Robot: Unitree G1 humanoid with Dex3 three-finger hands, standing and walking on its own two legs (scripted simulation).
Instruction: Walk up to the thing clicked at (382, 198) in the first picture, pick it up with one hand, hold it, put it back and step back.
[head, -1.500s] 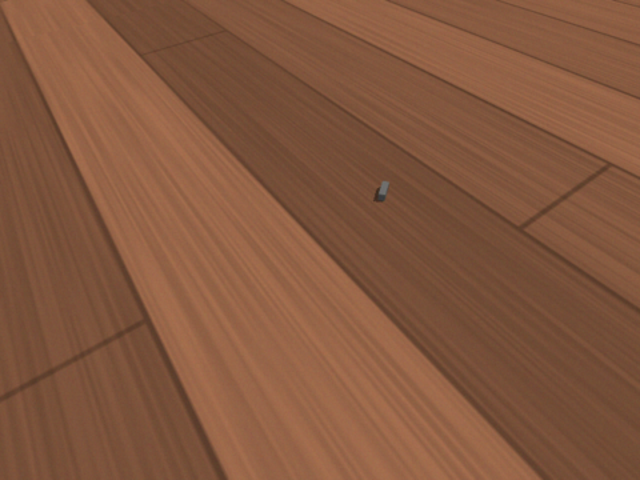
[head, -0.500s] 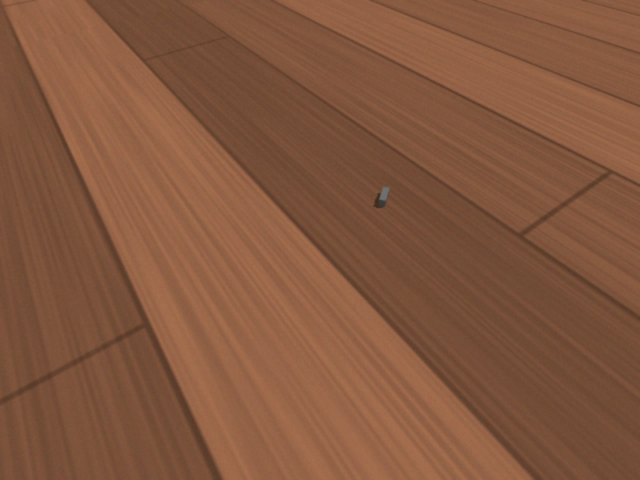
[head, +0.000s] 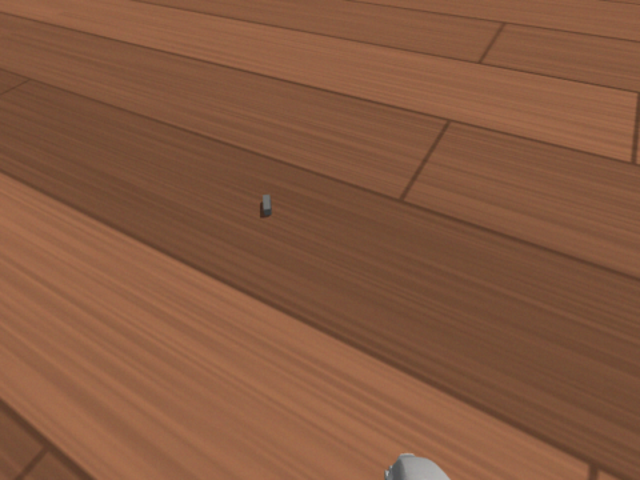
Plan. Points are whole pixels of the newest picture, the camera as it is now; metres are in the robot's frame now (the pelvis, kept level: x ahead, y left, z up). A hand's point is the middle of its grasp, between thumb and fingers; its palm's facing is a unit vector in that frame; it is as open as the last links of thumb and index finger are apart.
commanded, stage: walk up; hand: left
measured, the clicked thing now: (267, 204) +1.37 +0.19 -0.76
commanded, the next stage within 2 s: none
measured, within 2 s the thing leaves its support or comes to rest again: neither
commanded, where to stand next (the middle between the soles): +1.09 +0.57 m, yaw -88 degrees
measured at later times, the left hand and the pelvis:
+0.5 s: hand (121, 336) +0.42 +0.36 -0.14, palm faces -0.37 -0.78 -0.51, open 7.4 cm; pelvis +0.25 +0.11 -0.02, yaw -24 degrees
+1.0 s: hand (170, 202) +0.76 +0.33 -0.14, palm faces -0.58 -0.58 -0.57, open 7.4 cm; pelvis +0.46 +0.19 -0.04, yaw -42 degrees
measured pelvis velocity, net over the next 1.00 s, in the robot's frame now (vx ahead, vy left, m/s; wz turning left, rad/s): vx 0.46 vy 0.19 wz -0.73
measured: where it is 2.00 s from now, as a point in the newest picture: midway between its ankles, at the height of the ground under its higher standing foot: (211, 308)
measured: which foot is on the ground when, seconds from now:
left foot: down 0.00-0.14, up 0.16-0.52, down 0.54-0.94, up 0.96-1.00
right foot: up 0.00-0.10, down 0.12-0.54, up 0.56-0.90, down 0.92-1.00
